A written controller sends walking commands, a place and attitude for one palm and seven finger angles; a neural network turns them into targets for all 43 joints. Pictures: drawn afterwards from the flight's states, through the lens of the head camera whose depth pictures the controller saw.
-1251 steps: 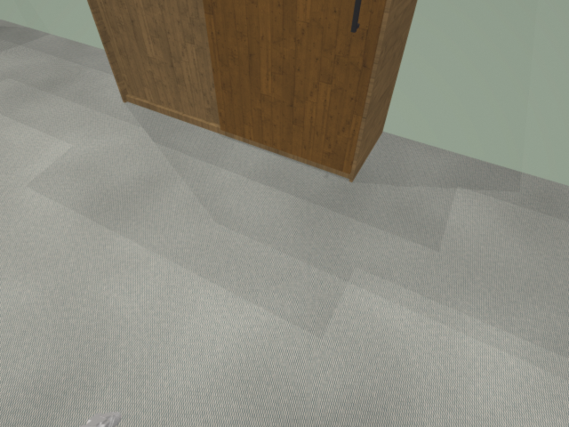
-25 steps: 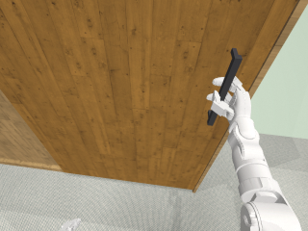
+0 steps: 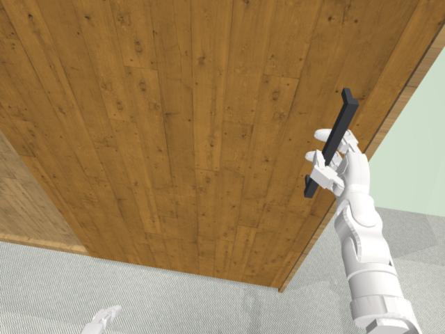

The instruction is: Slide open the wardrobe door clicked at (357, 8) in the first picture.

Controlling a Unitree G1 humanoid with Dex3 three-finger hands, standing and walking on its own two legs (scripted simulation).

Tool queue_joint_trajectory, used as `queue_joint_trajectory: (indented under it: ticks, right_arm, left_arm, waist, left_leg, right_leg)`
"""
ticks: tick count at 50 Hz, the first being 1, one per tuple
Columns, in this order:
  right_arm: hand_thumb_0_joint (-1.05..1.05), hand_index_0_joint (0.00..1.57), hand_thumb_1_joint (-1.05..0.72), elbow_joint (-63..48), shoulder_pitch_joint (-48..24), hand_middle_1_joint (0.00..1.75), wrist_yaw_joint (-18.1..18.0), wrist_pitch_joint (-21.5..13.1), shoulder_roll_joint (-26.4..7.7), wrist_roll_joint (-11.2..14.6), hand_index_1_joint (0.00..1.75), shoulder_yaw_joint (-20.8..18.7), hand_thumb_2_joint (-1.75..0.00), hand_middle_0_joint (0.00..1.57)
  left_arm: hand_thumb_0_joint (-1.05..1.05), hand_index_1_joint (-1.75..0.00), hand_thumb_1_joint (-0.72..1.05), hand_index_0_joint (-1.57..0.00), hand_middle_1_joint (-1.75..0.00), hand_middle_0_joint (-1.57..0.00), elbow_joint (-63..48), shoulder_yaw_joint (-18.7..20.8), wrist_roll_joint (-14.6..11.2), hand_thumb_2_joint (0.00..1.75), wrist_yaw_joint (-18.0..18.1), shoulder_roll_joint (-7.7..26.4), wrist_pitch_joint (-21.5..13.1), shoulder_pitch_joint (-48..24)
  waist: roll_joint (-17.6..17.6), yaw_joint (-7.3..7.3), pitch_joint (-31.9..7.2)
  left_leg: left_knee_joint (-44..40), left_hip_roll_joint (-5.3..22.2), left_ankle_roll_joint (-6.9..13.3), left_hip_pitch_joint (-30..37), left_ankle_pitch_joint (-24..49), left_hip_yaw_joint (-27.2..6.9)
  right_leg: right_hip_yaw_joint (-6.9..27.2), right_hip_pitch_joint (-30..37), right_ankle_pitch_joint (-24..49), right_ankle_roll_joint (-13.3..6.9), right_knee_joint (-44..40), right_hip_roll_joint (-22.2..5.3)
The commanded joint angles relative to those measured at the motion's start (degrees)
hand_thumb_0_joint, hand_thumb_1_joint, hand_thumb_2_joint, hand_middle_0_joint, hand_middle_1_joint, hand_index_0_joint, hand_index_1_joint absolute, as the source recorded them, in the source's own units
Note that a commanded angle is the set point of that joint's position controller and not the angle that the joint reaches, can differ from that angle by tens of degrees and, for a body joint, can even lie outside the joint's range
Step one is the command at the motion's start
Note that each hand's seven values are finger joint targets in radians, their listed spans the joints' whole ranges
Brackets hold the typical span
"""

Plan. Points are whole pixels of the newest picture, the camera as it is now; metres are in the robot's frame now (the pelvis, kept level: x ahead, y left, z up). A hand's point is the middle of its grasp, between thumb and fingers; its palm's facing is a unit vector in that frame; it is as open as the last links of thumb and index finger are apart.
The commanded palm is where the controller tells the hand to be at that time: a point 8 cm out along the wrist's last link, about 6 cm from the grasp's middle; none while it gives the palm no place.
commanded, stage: tug the door sideways, standing still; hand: right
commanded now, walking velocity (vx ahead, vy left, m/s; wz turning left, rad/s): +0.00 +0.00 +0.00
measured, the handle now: (325, 149) +0.45 -0.14 +0.12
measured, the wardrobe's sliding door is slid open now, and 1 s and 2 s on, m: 0.00 0.06 0.16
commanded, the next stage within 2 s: step sideways, sliding the door along in 0.68 s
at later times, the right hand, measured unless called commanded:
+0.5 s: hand (312, 166) +0.39 -0.11 +0.13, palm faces +0.10 +0.99 -0.02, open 5.6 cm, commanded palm +0.37 -0.11 +0.13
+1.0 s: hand (286, 165) +0.39 -0.06 +0.13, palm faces -0.04 +0.99 -0.10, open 5.8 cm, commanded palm +0.38 -0.10 +0.13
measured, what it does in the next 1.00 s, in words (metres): stands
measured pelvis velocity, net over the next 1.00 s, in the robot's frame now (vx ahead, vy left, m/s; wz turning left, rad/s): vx -0.02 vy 0.01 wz -0.02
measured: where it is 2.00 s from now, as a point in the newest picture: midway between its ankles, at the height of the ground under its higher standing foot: outside the picture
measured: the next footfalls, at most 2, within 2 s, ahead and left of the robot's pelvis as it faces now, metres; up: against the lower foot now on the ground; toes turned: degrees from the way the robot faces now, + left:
left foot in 1.12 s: +0.02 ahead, +0.15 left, +0.00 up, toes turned +0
left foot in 1.74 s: +0.13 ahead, +0.38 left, +0.00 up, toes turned -1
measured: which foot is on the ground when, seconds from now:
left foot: down 0.00-0.94, up 0.96-1.00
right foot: down 0.00-1.00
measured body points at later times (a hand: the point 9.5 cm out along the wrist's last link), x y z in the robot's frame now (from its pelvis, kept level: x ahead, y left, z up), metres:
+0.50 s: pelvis +0.01 +0.01 +0.00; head +0.03 +0.02 +0.45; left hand +0.17 +0.22 -0.12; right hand +0.38 -0.16 +0.13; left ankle -0.07 +0.09 -0.73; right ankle +0.00 -0.11 -0.73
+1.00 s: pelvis -0.02 +0.01 -0.01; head +0.00 +0.03 +0.44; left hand +0.10 +0.25 -0.13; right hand +0.39 -0.12 +0.13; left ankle -0.07 +0.10 -0.71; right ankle +0.00 -0.11 -0.73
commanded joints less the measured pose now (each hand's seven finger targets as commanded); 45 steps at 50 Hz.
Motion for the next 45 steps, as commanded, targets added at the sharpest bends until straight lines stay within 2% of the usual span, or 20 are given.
queue_joint_trajectory:
  ticks: [1,2,3,4,6,8,9,10,15,19,25,28,31,38,39,40,41,43,44,45]
  right_arm:
    - [0.00,0.45,-0.90,-22.6,-8.7,1.40,1.4,-3.0,-6.2,0.2,1.40,-0.6,-0.90,0.45]
    - [0.00,0.45,-0.90,-23.9,-7.2,1.40,1.4,-2.4,-5.5,0.4,1.40,0.0,-0.90,0.45]
    - [0.00,0.45,-0.90,-22.9,-10.4,1.40,1.0,-1.8,-8.2,0.2,1.40,-1.9,-0.90,0.45]
    - [0.00,0.45,-0.90,-21.3,-14.0,1.40,0.7,-1.1,-7.8,-0.1,1.40,-0.7,-0.90,0.45]
    - [0.00,0.45,-0.90,-20.7,-18.9,1.40,0.2,-0.2,-3.1,-0.4,1.40,3.5,-0.90,0.45]
    - [0.00,0.45,-0.90,-20.0,-26.0,1.40,-0.8,0.3,-0.7,-0.9,1.40,6.1,-0.90,0.45]
    - [0.00,0.45,-0.90,-19.6,-26.6,1.40,-1.4,0.4,0.1,-1.1,1.40,7.0,-0.90,0.45]
    - [0.00,0.45,-0.90,-20.1,-26.4,1.40,-1.6,0.5,0.4,-1.4,1.40,7.0,-0.90,0.45]
    - [0.00,0.45,-0.90,-18.8,-27.9,1.40,-1.4,0.7,4.6,-2.0,1.40,11.7,-0.90,0.45]
    - [0.00,0.45,-0.90,-17.2,-30.8,1.40,-1.2,-0.9,7.5,-2.0,1.40,14.7,-0.90,0.45]
    - [0.00,0.45,-0.90,-14.0,-33.8,1.40,-0.9,-2.2,11.6,-2.2,1.40,18.7,-0.90,0.45]
    - [0.00,0.45,-0.90,-14.0,-36.8,1.40,-1.1,-3.1,13.4,-2.3,1.40,20.5,-0.90,0.45]
    - [0.00,0.45,-0.90,-10.8,-37.5,1.40,-1.8,-3.6,14.9,-2.4,1.40,21.4,-0.90,0.45]
    - [0.00,0.45,-0.90,-6.4,-42.5,1.40,-3.8,-5.1,16.3,-2.5,1.40,21.9,-0.90,0.45]
    - [0.00,0.45,-0.90,-6.2,-45.9,1.40,-4.5,-5.5,14.9,-2.7,1.40,21.0,-0.90,0.45]
    - [0.00,0.45,-0.90,-7.2,-46.6,1.40,-5.4,-7.7,-12.2,-5.7,1.40,3.0,-0.90,0.45]
    - [0.00,0.45,-0.90,-6.5,-45.1,1.40,-4.2,-8.4,-3.0,-5.0,1.40,10.4,-0.90,0.45]
    - [0.00,0.45,-0.90,-4.9,-44.5,1.40,-3.0,-9.1,1.9,-4.2,1.40,13.4,-0.90,0.45]
    - [0.00,0.45,-0.90,-4.6,-44.7,1.40,-2.7,-9.4,0.9,-4.0,1.40,13.1,-0.90,0.45]
    - [0.00,0.45,-0.90,-3.0,-43.8,1.40,-2.6,-9.4,0.3,-3.6,1.40,12.4,-0.90,0.45]
  left_arm:
    - [0.00,-0.30,0.90,-0.20,-0.30,-0.20,-9.7,2.4,0.1,0.90,0.2,6.1,-2.1,-5.7]
    - [0.00,-0.30,0.90,-0.20,-0.30,-0.20,-9.9,2.2,0.2,0.90,0.1,5.9,-2.0,-5.8]
    - [0.00,-0.30,0.90,-0.20,-0.30,-0.20,-8.9,2.2,0.2,0.90,0.5,6.4,-1.6,-5.4]
    - [0.00,-0.30,0.90,-0.20,-0.30,-0.20,-8.4,2.0,0.4,0.90,0.9,6.7,-1.1,-5.0]
    - [0.00,-0.30,0.90,-0.20,-0.30,-0.20,-7.9,2.1,0.2,0.90,1.1,6.1,-1.0,-5.4]
    - [0.00,-0.30,0.90,-0.20,-0.30,-0.20,-6.7,2.2,0.4,0.90,1.3,6.0,-1.1,-5.2]
    - [0.00,-0.30,0.90,-0.20,-0.30,-0.20,-6.3,2.3,0.6,0.90,1.3,6.0,-0.9,-4.6]
    - [0.00,-0.30,0.90,-0.20,-0.30,-0.20,-6.1,2.5,0.8,0.90,1.3,5.9,-1.0,-4.7]
    - [0.00,-0.30,0.90,-0.20,-0.30,-0.20,-5.4,2.5,1.2,0.90,1.2,5.7,-0.7,-4.1]
    - [0.00,-0.30,0.90,-0.20,-0.30,-0.20,-5.3,2.3,1.6,0.90,1.1,5.6,-1.4,-4.4]
    - [0.00,-0.30,0.90,-0.20,-0.30,-0.20,-4.7,1.9,1.4,0.90,0.4,5.0,-2.1,-4.5]
    - [0.00,-0.30,0.90,-0.20,-0.30,-0.20,-4.4,2.1,1.4,0.90,-0.1,4.9,-2.6,-4.1]
    - [0.00,-0.30,0.90,-0.20,-0.30,-0.20,-4.0,2.2,1.4,0.90,-0.4,5.0,-3.0,-3.8]
    - [0.00,-0.30,0.90,-0.20,-0.30,-0.20,-2.7,2.4,1.5,0.90,-1.1,5.0,-4.1,-3.0]
    - [0.00,-0.30,0.90,-0.20,-0.30,-0.20,-2.1,2.4,1.4,0.90,-1.1,5.4,-4.1,-2.5]
    - [0.00,-0.30,0.90,-0.20,-0.30,-0.20,-2.2,2.9,0.4,0.90,2.0,8.5,-2.1,-4.6]
    - [0.00,-0.30,0.90,-0.20,-0.30,-0.20,-2.5,1.8,0.4,0.90,3.0,5.7,-1.2,-6.7]
    - [0.00,-0.30,0.90,-0.20,-0.30,-0.20,-3.2,1.1,0.2,0.90,4.1,4.0,-1.1,-7.9]
    - [0.00,-0.30,0.90,-0.20,-0.30,-0.20,-3.3,1.4,0.2,0.90,4.8,4.6,-1.1,-7.9]
    - [0.00,-0.30,0.90,-0.20,-0.30,-0.20,-3.0,1.9,0.4,0.90,5.4,5.3,-1.0,-8.0]
  waist:
    - [2.7,-4.94,-18.1]
    - [3.3,-4.94,-18.1]
    - [4.3,-4.08,-17.2]
    - [4.9,-2.85,-15.3]
    - [4.2,-1.17,-13.0]
    - [1.4,0.54,-12.3]
    - [2.2,0.84,-12.7]
    - [-0.1,0.51,-15.3]
    - [2.2,1.23,-18.7]
    - [6.2,2.04,-18.0]
    - [2.0,2.32,-17.4]
    - [2.1,2.92,-18.2]
    - [4.7,3.34,-17.1]
    - [3.4,3.50,-17.1]
    - [4.5,3.86,-17.4]
    - [6.5,-0.66,-18.5]
    - [6.6,0.18,-15.8]
    - [4.7,1.04,-14.5]
    - [2.5,1.13,-15.4]
    - [-1.7,1.45,-14.8]
  left_leg:
    - [-1.0,1.3,-2.6,6.0,48.8,0.7]
    - [-1.1,1.5,-2.8,6.5,50.0,0.8]
    - [-1.4,1.4,-2.7,6.1,49.9,0.8]
    - [-1.9,1.4,-2.8,5.6,49.0,0.8]
    - [-2.6,0.7,-2.5,2.0,43.5,1.3]
    - [-3.1,0.5,-2.2,-2.1,39.0,1.7]
    - [-3.0,0.3,-2.0,-2.1,38.4,1.9]
    - [-2.5,0.6,-2.0,-2.3,40.3,1.6]
    - [-1.2,0.7,-2.2,-3.1,41.5,2.4]
    - [-1.5,0.7,-2.2,-3.2,39.2,2.6]
    - [-0.9,0.6,-1.9,-6.6,37.1,2.6]
    - [-0.4,0.4,-1.8,-8.2,35.7,2.9]
    - [-0.4,0.1,-1.7,-9.1,32.1,3.3]
    - [-0.3,-0.1,-1.5,-11.1,27.6,3.2]
    - [-0.6,-0.1,-1.5,-11.0,26.5,3.2]
    - [-3.1,3.7,-5.6,-6.5,23.1,-1.1]
    - [-4.2,4.3,-6.0,-3.2,24.1,-0.9]
    - [-2.9,4.6,-6.0,-3.2,20.9,-0.3]
    - [1.3,3.6,-5.1,-4.1,16.7,0.5]
    - [6.4,2.2,-4.2,-6.9,11.6,0.9]
  right_leg:
    - [2.7,15.6,31.6,-2.2,0.7,1.7]
    - [2.8,16.0,32.7,-2.2,0.6,1.6]
    - [2.8,15.6,31.9,-2.0,0.5,1.6]
    - [2.9,15.0,30.4,-2.1,0.3,1.7]
    - [3.6,15.9,28.9,-2.1,0.2,1.4]
    - [4.2,18.2,28.7,-2.0,1.0,1.2]
    - [4.6,18.6,29.7,-2.1,1.4,1.1]
    - [4.7,20.2,32.1,-2.1,1.9,1.3]
    - [6.1,22.3,36.0,-2.1,3.1,1.2]
    - [6.6,20.5,31.3,-2.4,2.9,1.6]
    - [7.4,21.5,31.0,-2.4,4.1,1.8]
    - [8.0,22.2,30.6,-2.2,4.6,1.8]
    - [8.4,20.4,26.5,-2.0,4.1,1.7]
    - [8.4,19.1,21.4,-1.7,4.1,2.0]
    - [8.8,18.7,20.6,-1.8,3.9,1.9]
    - [8.3,17.7,17.4,-4.6,3.2,-2.2]
    - [7.0,16.1,15.1,-4.9,2.1,-1.6]
    - [6.8,17.1,10.4,-5.0,1.4,-3.5]
    - [9.4,18.8,8.9,-5.8,0.2,-5.5]
    - [15.1,19.8,6.8,-7.9,-1.8,-9.1]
